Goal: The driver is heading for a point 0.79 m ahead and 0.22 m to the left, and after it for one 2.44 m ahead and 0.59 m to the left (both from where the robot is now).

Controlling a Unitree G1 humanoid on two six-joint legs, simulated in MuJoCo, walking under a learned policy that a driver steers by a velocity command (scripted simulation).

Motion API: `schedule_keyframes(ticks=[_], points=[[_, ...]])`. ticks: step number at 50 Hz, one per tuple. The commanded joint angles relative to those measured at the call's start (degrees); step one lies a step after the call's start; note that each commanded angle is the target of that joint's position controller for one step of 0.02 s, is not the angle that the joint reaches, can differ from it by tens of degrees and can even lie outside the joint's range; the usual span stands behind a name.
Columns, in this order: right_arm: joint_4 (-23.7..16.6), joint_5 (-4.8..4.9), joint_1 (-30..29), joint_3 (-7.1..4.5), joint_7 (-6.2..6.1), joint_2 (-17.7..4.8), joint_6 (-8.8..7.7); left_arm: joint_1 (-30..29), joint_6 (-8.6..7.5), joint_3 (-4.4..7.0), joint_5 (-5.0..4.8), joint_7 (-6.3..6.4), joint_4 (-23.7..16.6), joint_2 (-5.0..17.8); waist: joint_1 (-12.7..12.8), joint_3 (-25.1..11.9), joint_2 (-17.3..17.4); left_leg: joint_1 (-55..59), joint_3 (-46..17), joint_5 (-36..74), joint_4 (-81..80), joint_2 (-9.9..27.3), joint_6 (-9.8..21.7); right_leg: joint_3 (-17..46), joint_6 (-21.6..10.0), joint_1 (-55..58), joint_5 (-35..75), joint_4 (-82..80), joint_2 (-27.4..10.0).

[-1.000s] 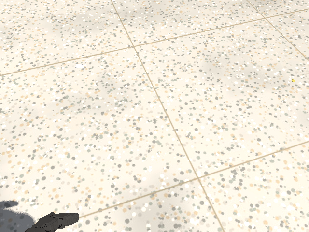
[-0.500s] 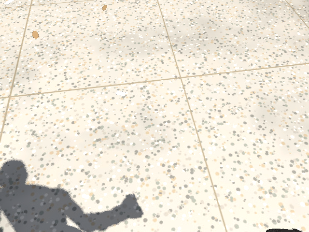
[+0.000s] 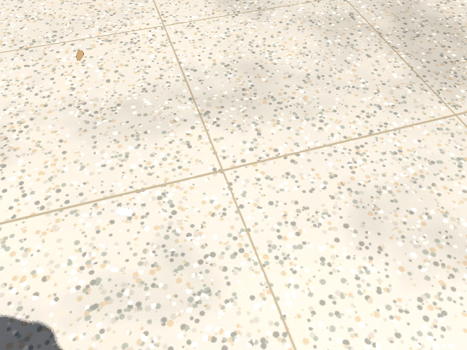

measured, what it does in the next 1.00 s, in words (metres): walks ahead, turning left: right foot, then left foot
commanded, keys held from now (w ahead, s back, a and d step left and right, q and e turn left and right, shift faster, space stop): w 0.18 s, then w+q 0.82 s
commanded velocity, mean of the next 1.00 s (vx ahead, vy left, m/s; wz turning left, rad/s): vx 0.50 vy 0.00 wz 0.35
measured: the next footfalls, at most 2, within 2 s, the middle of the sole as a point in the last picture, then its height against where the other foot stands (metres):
right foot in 0.12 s outside the picture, level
left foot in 0.66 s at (184, 341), level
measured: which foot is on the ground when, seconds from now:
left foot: down 0.00-0.14, up 0.16-0.64, down 0.66-1.00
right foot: up 0.00-0.10, down 0.12-0.68, up 0.70-1.00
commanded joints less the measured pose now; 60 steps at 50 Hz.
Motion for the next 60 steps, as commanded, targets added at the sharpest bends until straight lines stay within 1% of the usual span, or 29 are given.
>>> schedule_keyframes(ticks=[1,3,5,6,7,8,9,10,12,16,22,27,30,32,33,34,35,36,37,38,40,43,48,53,56,57,58,59,60], points=[[-1.0,0.46,1.9,-2.45,-0.53,-10.2,0.31,-7.3,-1.3,0.58,-0.31,-0.98,-5.7,4.1,0.1,3.9,5.9,0.9,-7.6,15.7,-1.6,17.6,8.4,-0.4,-1.4,-0.6,-2.3,-3.7,1.1],[-0.7,0.58,1.2,-2.79,-0.77,-10.9,0.88,-5.4,-1.58,0.99,-0.27,-1.36,-5.4,5.4,1.9,2.6,6.8,3.5,-8.0,21.8,1.7,18.6,7.4,-1.2,-2.9,3.2,-6.6,-5.1,2.2],[-1.0,0.55,-0.5,-2.51,-0.95,-10.3,1.48,6.4,-1.71,2.92,0.08,-0.97,-1.8,8.8,8.2,-4.6,6.4,1.6,-4.6,37.2,15.4,14.9,5.1,-4.3,-5.6,20.4,-7.2,-7.2,5.4],[-2.2,-0.41,-0.1,-1.42,-1.07,-7.9,1.48,16.8,-1.61,4.24,0.63,-0.43,0.6,12.6,11.9,-12.9,2.2,-8.2,-2.1,28.2,31.1,11.7,3.1,3.2,-8.8,37.7,-5.0,-4.6,-1.6],[-3.0,-0.79,6.6,0.62,-0.49,-1.3,0.24,21.6,-1.11,5.51,0.73,-0.3,2.0,17.9,9.5,-20.2,-12.2,-32.6,-0.5,-1.0,53.0,1.2,-1.3,29.6,-18.1,58.8,-16.0,-9.0,-14.9],[-2.2,-0.03,4.0,-0.18,-0.18,-4.9,-1.08,21.9,-0.99,3.97,0.04,-0.39,1.9,12.6,11.2,-21.7,-11.0,-40.0,-8.6,-18.7,60.9,1.3,-0.9,39.3,-18.3,59.2,-23.2,-15.8,-16.2],[-4.0,1.59,-0.9,-1.25,0.21,-8.7,-1.98,17.3,-1.09,3.07,0.03,-0.27,1.2,10.4,10.7,-13.0,-7.9,-44.7,-8.9,-15.5,63.4,4.5,0.2,31.8,-15.7,52.4,-24.5,-16.9,-14.6],[-4.6,2.0,-4.1,-1.15,0.07,-8.5,-2.16,13.0,-1.07,2.6,0.41,-0.09,0.2,8.8,9.2,-8.1,-3.6,-43.7,-7.5,-10.4,61.5,7.6,0.6,24.3,-14.0,44.3,-21.3,-18.1,-12.8],[-4.2,1.08,-4.4,-1.7,-0.36,-7.5,-0.97,7.8,-1.74,1.64,1.4,-0.21,-0.1,5.4,5.6,-2.9,-3.1,-37.8,-8.0,-3.9,55.1,11.1,0.3,15.0,-12.1,32.1,-14.1,-22.2,-9.3],[-4.0,0.97,-4.0,-1.58,-0.75,-4.4,1.54,7.8,-3.0,2.2,1.73,0.12,1.8,6.6,3.9,0.2,-2.0,-37.1,-9.5,2.7,50.1,11.2,-1.2,5.4,-12.3,26.6,-6.4,-27.2,-8.4],[-6.9,0.31,-12.4,-1.3,0.52,-3.0,1.07,9.3,-2.71,2.38,1.5,1.56,3.6,7.9,6.3,2.7,-0.7,-37.9,-6.1,19.8,31.9,9.4,-1.7,-6.5,-9.5,29.2,-0.8,-28.8,-6.2],[-11.5,0.35,-20.3,-0.55,2.19,-2.0,1.15,14.2,-0.87,3.0,0.49,2.01,6.1,9.4,9.2,5.3,0.5,-41.7,-2.7,16.4,24.1,8.6,0.1,-9.7,-8.8,40.4,4.6,-25.3,-9.7],[-13.4,0.44,-19.2,-1.33,3.23,-3.7,1.35,12.8,0.61,3.66,-0.07,2.5,5.8,11.2,6.8,3.2,-1.6,-37.0,1.3,7.8,23.1,5.4,2.7,-11.9,-7.1,44.6,24.8,-17.4,-10.9],[-11.9,0.59,-9.7,-3.28,3.22,-7.0,1.68,11.2,1.65,4.01,-0.15,3.09,5.1,12.4,1.0,-2.9,-3.0,-23.6,4.3,4.0,22.5,0.9,5.4,-13.6,-5.4,43.2,40.0,-2.8,-9.7],[-9.7,0.72,-0.3,-5.24,2.44,-10.5,1.83,10.7,1.73,3.72,-0.16,3.32,4.5,12.0,-3.9,-7.8,-0.9,-8.6,2.1,7.3,18.8,-0.3,7.8,-14.6,-3.3,35.7,34.3,10.6,-7.1],[-8.5,0.79,5.7,-7.14,1.09,-17.0,2.34,14.0,0.71,2.17,1.48,2.87,2.3,7.2,-3.0,-14.0,10.8,12.5,-20.3,5.3,18.3,12.8,14.8,-14.8,0.0,13.8,3.8,31.8,-1.2],[-10.1,0.9,3.7,-6.42,1.25,-17.4,1.67,14.8,-1.8,0.46,1.39,1.78,0.7,3.1,0.3,-20.8,15.5,23.3,-49.7,-2.0,7.6,22.7,23.3,-2.7,1.5,-2.7,-37.2,45.6,9.6],[-10.3,0.29,4.0,-4.99,1.4,-12.7,1.2,7.9,-3.81,1.66,-0.93,0.77,-0.7,7.9,-2.9,-18.1,9.8,22.2,-45.3,-2.8,4.9,21.4,20.0,4.4,-0.2,-9.0,-34.7,47.5,5.9],[-10.5,0.17,1.3,-4.4,1.33,-10.5,0.72,4.8,-4.8,1.62,-1.93,0.46,-1.8,8.1,-1.9,-11.3,7.3,14.8,-36.7,0.6,4.9,19.4,17.6,3.5,-1.6,-10.4,-29.8,44.1,3.3],[-11.2,0.23,-2.7,-3.93,1.36,-8.9,0.49,4.5,-5.07,1.71,-0.79,0.86,-1.4,7.7,1.0,-6.6,2.3,5.7,-30.4,6.0,4.4,16.8,15.8,3.2,-1.6,-7.5,-26.0,38.3,1.0],[-13.1,-0.5,-7.4,-3.02,0.96,-6.6,0.41,6.0,-3.72,2.59,0.74,1.2,-0.9,8.6,4.7,-3.6,3.8,-5.5,-24.5,13.8,2.0,13.7,14.7,3.3,-0.5,0.2,-22.3,31.8,-1.2],[-13.3,-0.13,-6.6,-3.55,-0.01,-8.7,0.2,5.4,-2.04,2.37,1.56,1.48,-1.8,6.6,5.6,-2.1,4.1,-11.9,-20.1,19.6,0.0,11.9,15.0,1.6,2.4,1.9,-17.9,23.7,-0.5],[-12.5,0.39,-2.6,-4.02,-1.22,-10.0,0.88,-5.1,-2.27,1.25,1.15,0.98,-5.2,4.1,1.6,-0.1,6.4,-15.5,-16.0,13.2,1.0,7.6,10.8,0.7,3.9,6.1,0.3,1.8,3.6],[-11.2,0.8,0.6,-3.97,-1.54,-9.3,1.61,-8.3,-3.28,1.93,0.22,-0.1,-7.3,7.0,0.8,-0.2,7.9,-9.2,-23.2,8.1,6.8,10.6,9.2,3.1,2.2,8.6,-1.0,-5.9,5.1],[-12.3,0.44,-1.5,-3.82,-1.94,-8.5,2.4,-0.9,-4.25,3.19,1.06,0.06,-5.7,9.5,5.4,-2.5,9.8,-7.0,-24.8,18.0,17.0,8.2,6.2,1.4,-0.9,18.0,-4.2,-10.4,6.1],[-13.6,-0.01,-2.3,-2.95,-1.88,-6.1,2.41,5.2,-4.6,3.9,2.4,0.35,-5.1,11.8,8.3,-9.1,7.6,-10.8,-21.9,17.6,28.5,4.7,3.6,5.2,-3.9,30.3,2.2,-8.4,0.3],[-15.0,-0.1,3.1,-2.07,-2.17,-3.1,2.28,11.8,-4.2,4.85,3.74,0.84,-4.7,16.3,7.7,-18.2,-4.4,-26.7,-14.8,-2.4,47.8,-2.4,-0.8,21.6,-11.1,51.0,14.5,-6.1,-13.5],[-15.7,0.48,8.8,-1.88,-2.02,-5.0,2.03,13.4,-3.06,4.68,2.18,0.32,-3.7,15.0,5.6,-24.0,-18.2,-37.5,-13.2,-25.5,60.3,-3.2,-2.8,39.1,-17.6,57.2,13.0,-9.2,-21.7],[-14.2,0.93,7.2,-3.19,-2.0,-10.1,2.58,10.1,-2.33,3.22,1.27,0.44,-5.4,9.7,6.3,-17.6,-10.1,-40.7,-14.7,-22.5,65.9,0.5,-4.0,33.3,-15.9,51.2,9.2,-10.0,-19.7]])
